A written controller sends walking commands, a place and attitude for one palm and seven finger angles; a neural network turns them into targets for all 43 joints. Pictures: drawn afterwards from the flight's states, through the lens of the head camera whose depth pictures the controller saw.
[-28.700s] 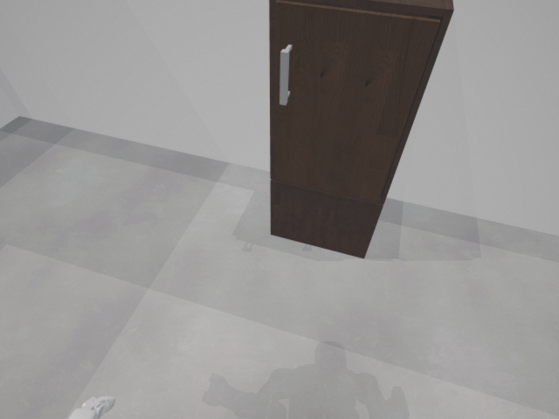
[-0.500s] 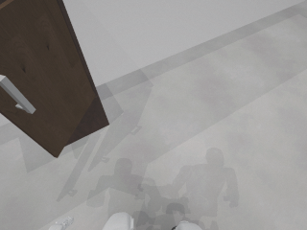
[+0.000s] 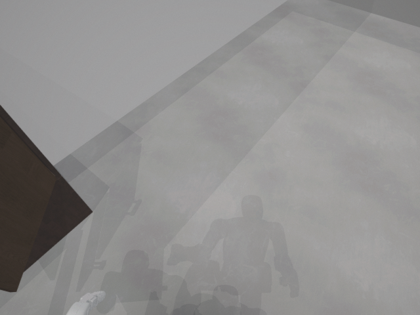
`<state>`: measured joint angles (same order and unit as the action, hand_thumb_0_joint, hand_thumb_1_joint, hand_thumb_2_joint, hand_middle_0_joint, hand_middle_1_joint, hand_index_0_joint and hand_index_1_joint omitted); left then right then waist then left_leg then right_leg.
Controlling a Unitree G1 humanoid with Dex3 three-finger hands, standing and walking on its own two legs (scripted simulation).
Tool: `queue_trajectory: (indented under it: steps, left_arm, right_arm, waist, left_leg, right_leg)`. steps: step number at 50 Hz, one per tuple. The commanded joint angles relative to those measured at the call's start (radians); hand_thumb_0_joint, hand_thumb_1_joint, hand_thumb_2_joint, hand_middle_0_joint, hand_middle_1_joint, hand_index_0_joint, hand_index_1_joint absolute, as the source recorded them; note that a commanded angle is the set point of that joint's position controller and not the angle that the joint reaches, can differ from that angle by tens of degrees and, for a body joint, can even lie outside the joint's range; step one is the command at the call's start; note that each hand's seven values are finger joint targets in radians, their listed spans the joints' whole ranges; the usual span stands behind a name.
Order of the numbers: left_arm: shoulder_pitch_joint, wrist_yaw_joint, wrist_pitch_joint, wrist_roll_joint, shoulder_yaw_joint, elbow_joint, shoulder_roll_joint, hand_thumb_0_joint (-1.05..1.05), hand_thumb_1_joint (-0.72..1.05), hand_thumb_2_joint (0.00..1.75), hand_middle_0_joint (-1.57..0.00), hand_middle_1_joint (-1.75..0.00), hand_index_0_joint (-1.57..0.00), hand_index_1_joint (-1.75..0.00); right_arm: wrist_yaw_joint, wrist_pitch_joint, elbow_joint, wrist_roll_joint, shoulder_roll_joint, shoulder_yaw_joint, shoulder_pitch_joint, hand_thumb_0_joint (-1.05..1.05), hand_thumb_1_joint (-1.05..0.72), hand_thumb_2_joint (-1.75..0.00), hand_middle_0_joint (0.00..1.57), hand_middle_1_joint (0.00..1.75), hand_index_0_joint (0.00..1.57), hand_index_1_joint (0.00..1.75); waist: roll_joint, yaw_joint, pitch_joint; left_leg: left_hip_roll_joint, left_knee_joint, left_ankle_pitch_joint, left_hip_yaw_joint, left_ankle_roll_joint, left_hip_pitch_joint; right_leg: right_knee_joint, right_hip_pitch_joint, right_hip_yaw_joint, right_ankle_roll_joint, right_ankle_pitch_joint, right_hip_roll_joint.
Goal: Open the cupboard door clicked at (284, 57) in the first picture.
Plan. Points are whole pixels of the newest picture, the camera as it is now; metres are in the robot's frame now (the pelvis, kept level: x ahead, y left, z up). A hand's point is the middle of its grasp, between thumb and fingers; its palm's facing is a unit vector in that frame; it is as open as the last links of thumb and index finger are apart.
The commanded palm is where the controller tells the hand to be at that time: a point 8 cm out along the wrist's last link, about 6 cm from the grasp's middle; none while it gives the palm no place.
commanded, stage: walk to a spot facing it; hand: left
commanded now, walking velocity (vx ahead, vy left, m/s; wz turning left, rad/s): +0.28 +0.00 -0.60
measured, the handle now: out of the picture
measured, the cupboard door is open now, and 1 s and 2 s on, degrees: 41 41 41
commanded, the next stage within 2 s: turn to face it in 1.48 s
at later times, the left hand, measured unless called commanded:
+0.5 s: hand (121, 275) +0.21 +0.22 -0.16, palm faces -0.25 -0.95 -0.17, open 7.4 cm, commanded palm none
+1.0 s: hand (222, 184) +0.45 -0.01 -0.14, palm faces -0.52 -0.82 -0.22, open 7.2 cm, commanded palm none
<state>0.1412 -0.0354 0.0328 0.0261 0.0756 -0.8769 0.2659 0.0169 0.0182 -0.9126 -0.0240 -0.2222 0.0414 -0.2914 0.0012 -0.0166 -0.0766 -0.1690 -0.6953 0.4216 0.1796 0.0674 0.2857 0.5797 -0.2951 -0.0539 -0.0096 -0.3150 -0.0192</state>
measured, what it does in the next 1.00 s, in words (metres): walks ahead, turning right: left foot, then right foot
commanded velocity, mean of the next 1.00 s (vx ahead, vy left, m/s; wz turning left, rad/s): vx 0.34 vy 0.00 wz -0.46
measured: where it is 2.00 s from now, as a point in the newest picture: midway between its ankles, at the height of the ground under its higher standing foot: (280, 219)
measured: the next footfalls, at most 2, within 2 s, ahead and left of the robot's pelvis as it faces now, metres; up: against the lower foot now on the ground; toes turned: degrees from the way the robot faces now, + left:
left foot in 0.34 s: +0.17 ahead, +0.13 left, +0.00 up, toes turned -10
right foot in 0.80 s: +0.29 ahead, -0.20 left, +0.00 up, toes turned -35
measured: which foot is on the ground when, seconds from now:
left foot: up 0.00-0.32, down 0.34-0.80, up 0.82-1.00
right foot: down 0.00-0.34, up 0.36-0.78, down 0.80-1.00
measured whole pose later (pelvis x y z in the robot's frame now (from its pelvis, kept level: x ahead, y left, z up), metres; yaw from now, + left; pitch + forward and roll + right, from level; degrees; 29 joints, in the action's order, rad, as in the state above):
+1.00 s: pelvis +0.27 -0.12 +0.02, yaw -32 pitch +1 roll +1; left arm 0.17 0.00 -0.05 0.01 0.07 -0.96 0.19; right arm 0.00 -0.01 -1.00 -0.03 -0.17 0.04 -0.28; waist -0.01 -0.06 -0.08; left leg -0.16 -1.10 0.29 0.05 0.05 0.53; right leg 0.44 -0.26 -0.07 -0.11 -0.21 0.06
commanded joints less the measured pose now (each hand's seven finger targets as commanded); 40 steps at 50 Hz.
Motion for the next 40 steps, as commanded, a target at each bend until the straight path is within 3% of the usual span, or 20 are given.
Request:
queue_trajectory:
  steps: [1, 3, 6, 12, 14, 15, 16, 17, 18, 19, 20, 23, 25, 29, 34, 35, 37, 38, 39, 40]
  left_arm:
    - [0.213, 0.038, -0.019, -0.014, 0.063, -0.002, 0.267, 0.00, 0.90, 0.90, -0.20, -0.30, -0.20, -0.30]
    - [0.113, 0.046, -0.033, -0.010, 0.046, 0.016, 0.174, 0.00, 0.90, 0.90, -0.20, -0.30, -0.20, -0.30]
    - [0.112, 0.040, -0.054, -0.005, 0.041, 0.015, 0.166, 0.00, 0.90, 0.90, -0.20, -0.30, -0.20, -0.30]
    - [0.135, 0.025, -0.059, 0.002, 0.049, -0.004, 0.182, 0.00, 0.90, 0.90, -0.20, -0.30, -0.20, -0.30]
    - [0.101, 0.022, -0.057, -0.002, 0.050, 0.000, 0.171, 0.00, 0.90, 0.90, -0.20, -0.30, -0.20, -0.30]
    - [0.080, 0.021, -0.057, -0.002, 0.045, 0.004, 0.140, 0.00, 0.90, 0.90, -0.20, -0.30, -0.20, -0.30]
    - [0.071, 0.011, -0.055, -0.010, 0.030, 0.022, 0.075, 0.00, 0.90, 0.90, -0.20, -0.30, -0.20, -0.30]
    - [0.061, 0.004, -0.055, -0.018, 0.017, 0.052, 0.025, 0.00, 0.90, 0.90, -0.20, -0.30, -0.20, -0.30]
    - [-0.007, 0.000, -0.059, -0.007, 0.026, 0.074, 0.061, 0.00, 0.90, 0.90, -0.20, -0.30, -0.20, -0.30]
    - [-0.012, -0.014, -0.070, -0.002, 0.033, 0.080, 0.060, 0.00, 0.90, 0.90, -0.20, -0.30, -0.20, -0.30]
    - [-0.009, -0.016, -0.068, 0.007, 0.033, 0.054, 0.060, 0.00, 0.90, 0.90, -0.20, -0.30, -0.20, -0.30]
    - [0.023, -0.038, -0.044, 0.009, 0.023, 0.025, 0.011, 0.00, 0.90, 0.90, -0.20, -0.30, -0.20, -0.30]
    - [0.013, -0.042, -0.039, 0.007, 0.012, 0.024, -0.015, 0.00, 0.90, 0.90, -0.20, -0.30, -0.20, -0.30]
    - [-0.080, -0.045, -0.029, 0.005, -0.003, 0.045, -0.028, 0.00, 0.90, 0.90, -0.20, -0.30, -0.20, -0.30]
    - [-0.188, -0.042, -0.027, 0.002, -0.005, 0.059, -0.017, 0.00, 0.90, 0.90, -0.20, -0.30, -0.20, -0.30]
    - [-0.179, -0.039, -0.030, 0.002, -0.003, 0.060, -0.002, 0.00, 0.90, 0.90, -0.20, -0.30, -0.20, -0.30]
    - [-0.067, -0.032, -0.039, 0.001, 0.004, 0.023, 0.021, 0.00, 0.90, 0.90, -0.20, -0.30, -0.20, -0.30]
    - [0.098, -0.025, -0.050, 0.003, 0.016, -0.027, 0.049, 0.00, 0.90, 0.90, -0.20, -0.30, -0.20, -0.30]
    - [0.276, -0.011, -0.063, 0.009, 0.042, -0.078, 0.149, 0.00, 0.90, 0.90, -0.20, -0.30, -0.20, -0.30]
    - [0.382, 0.012, -0.069, -0.002, 0.069, -0.097, 0.263, 0.00, 0.90, 0.90, -0.20, -0.30, -0.20, -0.30]
  right_arm:
    - [-0.001, -0.010, 0.150, 0.015, -0.107, 0.023, 0.137, 0.00, -0.90, -0.90, 0.20, 0.30, 0.20, 0.30]
    - [-0.008, -0.014, 0.121, 0.003, -0.130, 0.037, 0.170, 0.00, -0.90, -0.90, 0.20, 0.30, 0.20, 0.30]
    - [-0.026, -0.014, 0.106, 0.003, -0.094, 0.037, 0.154, 0.00, -0.90, -0.90, 0.20, 0.30, 0.20, 0.30]
    - [-0.034, -0.040, 0.128, 0.008, -0.079, 0.038, 0.197, 0.00, -0.90, -0.90, 0.20, 0.30, 0.20, 0.30]
    - [-0.024, -0.055, 0.104, 0.010, -0.089, 0.040, 0.123, 0.00, -0.90, -0.90, 0.20, 0.30, 0.20, 0.30]
    - [-0.014, -0.064, 0.073, 0.012, -0.114, 0.046, 0.036, 0.00, -0.90, -0.90, 0.20, 0.30, 0.20, 0.30]
    - [0.003, -0.074, 0.035, 0.000, -0.198, 0.063, -0.093, 0.00, -0.90, -0.90, 0.20, 0.30, 0.20, 0.30]
    - [0.010, -0.081, 0.013, -0.022, -0.297, 0.081, -0.234, 0.00, -0.90, -0.90, 0.20, 0.30, 0.20, 0.30]
    - [0.016, -0.073, 0.015, -0.019, -0.292, 0.073, -0.217, 0.00, -0.90, -0.90, 0.20, 0.30, 0.20, 0.30]
    - [0.012, -0.079, 0.049, -0.020, -0.261, 0.064, -0.153, 0.00, -0.90, -0.90, 0.20, 0.30, 0.20, 0.30]
    - [0.007, -0.083, 0.057, -0.023, -0.214, 0.049, -0.104, 0.00, -0.90, -0.90, 0.20, 0.30, 0.20, 0.30]
    - [0.012, -0.099, 0.039, -0.012, -0.136, 0.023, -0.054, 0.00, -0.90, -0.90, 0.20, 0.30, 0.20, 0.30]
    - [0.017, -0.106, 0.012, -0.008, -0.118, 0.017, -0.107, 0.00, -0.90, -0.90, 0.20, 0.30, 0.20, 0.30]
    - [0.011, -0.102, -0.027, -0.009, -0.114, 0.015, -0.167, 0.00, -0.90, -0.90, 0.20, 0.30, 0.20, 0.30]
    - [0.009, -0.092, -0.062, -0.022, -0.122, 0.008, -0.206, 0.00, -0.90, -0.90, 0.20, 0.30, 0.20, 0.30]
    - [0.007, -0.090, -0.069, -0.022, -0.122, 0.008, -0.209, 0.00, -0.90, -0.90, 0.20, 0.30, 0.20, 0.30]
    - [0.009, -0.087, -0.078, -0.018, -0.151, 0.008, -0.194, 0.00, -0.90, -0.90, 0.20, 0.30, 0.20, 0.30]
    - [0.009, -0.086, -0.069, -0.010, -0.160, 0.010, -0.156, 0.00, -0.90, -0.90, 0.20, 0.30, 0.20, 0.30]
    - [-0.005, -0.090, -0.048, 0.009, -0.132, 0.004, -0.132, 0.00, -0.90, -0.90, 0.20, 0.30, 0.20, 0.30]
    - [-0.007, -0.088, -0.001, 0.027, -0.054, -0.009, -0.144, 0.00, -0.90, -0.90, 0.20, 0.30, 0.20, 0.30]
  waist:
    - [-0.258, 0.125, 0.090]
    - [-0.247, 0.067, 0.047]
    - [-0.146, 0.041, 0.091]
    - [-0.164, 0.055, 0.046]
    - [-0.157, 0.008, 0.050]
    - [-0.074, -0.034, 0.083]
    - [0.145, -0.093, 0.135]
    - [0.419, -0.140, 0.184]
    - [0.252, -0.126, 0.099]
    - [0.124, -0.085, 0.029]
    - [0.084, -0.058, 0.022]
    - [0.170, 0.001, -0.007]
    - [0.192, -0.008, 0.050]
    - [0.175, -0.022, 0.037]
    - [0.154, -0.038, -0.047]
    - [0.148, -0.028, -0.041]
    - [0.132, 0.032, 0.029]
    - [0.091, 0.115, 0.116]
    - [-0.075, 0.194, 0.238]
    - [-0.326, 0.201, 0.361]
  left_leg:
    - [0.045, -0.458, 0.208, -0.154, -0.003, 0.447]
    - [0.039, -0.458, 0.042, -0.180, 0.012, 0.438]
    - [0.065, -0.341, -0.047, -0.146, 0.019, 0.305]
    - [0.131, -0.042, -0.045, -0.125, 0.003, 0.159]
    - [0.155, 0.126, -0.110, -0.111, -0.001, -0.035]
    - [0.138, 0.233, -0.130, -0.115, -0.001, -0.225]
    - [-0.025, 0.339, 0.048, -0.305, -0.043, -0.419]
    - [-0.322, 0.486, 0.250, -0.693, -0.145, -0.475]
    - [-0.381, 0.555, 0.318, -0.768, -0.212, -0.345]
    - [-0.357, 0.555, 0.222, -0.711, -0.245, -0.276]
    - [-0.304, 0.527, 0.150, -0.605, -0.218, -0.201]
    - [-0.162, 0.499, -0.188, -0.262, -0.140, -0.177]
    - [-0.124, 0.449, -0.425, -0.148, -0.122, -0.272]
    - [-0.135, 0.460, -0.453, -0.056, -0.136, -0.269]
    - [-0.186, 0.472, -0.477, -0.018, -0.147, -0.230]
    - [-0.191, 0.437, -0.544, -0.007, -0.143, -0.231]
    - [-0.181, 0.259, -0.823, 0.033, -0.131, -0.238]
    - [-0.143, 0.056, -0.876, 0.068, -0.100, -0.169]
    - [-0.070, -0.240, -0.642, 0.116, -0.057, 0.065]
    - [0.124, -0.634, 0.168, 0.042, -0.003, 0.370]
  right_leg:
    - [-0.305, 0.297, 0.520, -0.255, 0.131, -0.374]
    - [-0.296, 0.244, 0.437, -0.200, 0.160, -0.252]
    - [-0.303, 0.166, 0.364, -0.184, 0.127, -0.205]
    - [-0.324, 0.079, 0.441, -0.190, -0.102, -0.182]
    - [-0.259, -0.028, 0.419, -0.159, -0.112, -0.142]
    - [-0.171, -0.142, 0.379, -0.121, -0.124, -0.096]
    - [0.054, -0.305, 0.261, -0.067, -0.167, 0.016]
    - [0.424, -0.455, 0.068, 0.001, -0.322, 0.114]
    - [0.555, -0.487, 0.144, -0.007, -0.256, 0.019]
    - [0.619, -0.510, 0.121, -0.004, -0.185, -0.031]
    - [0.665, -0.485, 0.109, -0.004, -0.129, -0.047]
    - [0.610, -0.450, 0.057, 0.021, 0.040, -0.072]
    - [0.558, -0.452, 0.016, 0.024, 0.079, -0.057]
    - [0.359, -0.409, -0.028, 0.017, 0.147, -0.061]
    - [0.163, -0.291, -0.069, -0.020, 0.121, -0.043]
    - [0.133, -0.240, -0.077, -0.034, 0.091, -0.029]
    - [0.072, -0.047, -0.112, -0.071, 0.042, 0.024]
    - [0.004, 0.189, -0.110, -0.096, 0.079, 0.050]
    - [-0.058, 0.507, 0.077, -0.150, 0.025, -0.098]
    - [-0.232, 0.669, 0.664, -0.269, 0.102, -0.420]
